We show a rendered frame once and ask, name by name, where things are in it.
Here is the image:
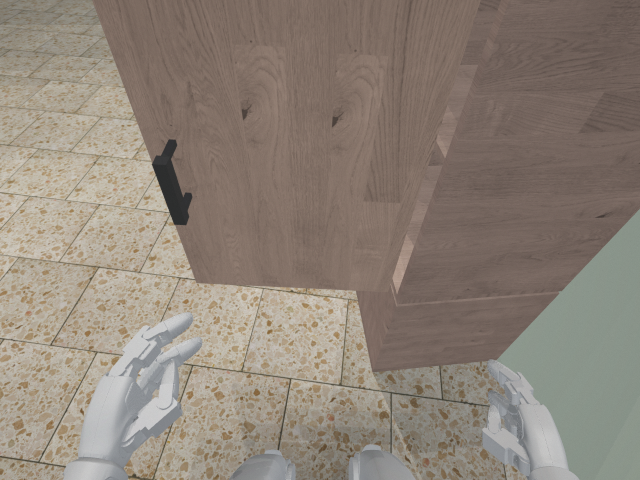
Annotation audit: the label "cupboard door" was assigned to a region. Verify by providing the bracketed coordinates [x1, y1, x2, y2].
[92, 0, 481, 292]

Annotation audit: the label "robot left forearm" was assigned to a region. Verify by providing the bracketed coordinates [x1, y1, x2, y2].
[63, 458, 128, 480]

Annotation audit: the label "left robot thigh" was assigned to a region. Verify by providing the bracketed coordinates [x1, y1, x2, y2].
[229, 454, 296, 480]

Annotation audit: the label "handle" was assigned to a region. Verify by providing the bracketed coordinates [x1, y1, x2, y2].
[152, 139, 192, 225]

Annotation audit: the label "right robot shin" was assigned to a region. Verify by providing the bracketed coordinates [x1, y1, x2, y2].
[361, 444, 381, 453]

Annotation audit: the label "left robot hand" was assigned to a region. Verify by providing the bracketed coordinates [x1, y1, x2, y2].
[78, 312, 202, 468]

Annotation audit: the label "right robot hand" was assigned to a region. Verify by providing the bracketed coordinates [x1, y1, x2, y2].
[482, 359, 569, 479]

